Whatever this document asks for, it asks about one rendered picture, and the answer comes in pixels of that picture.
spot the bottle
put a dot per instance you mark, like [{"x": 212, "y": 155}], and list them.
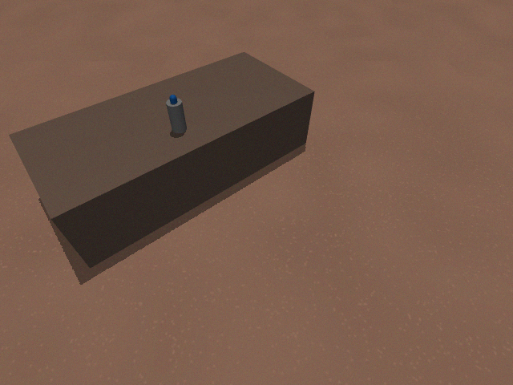
[{"x": 176, "y": 114}]

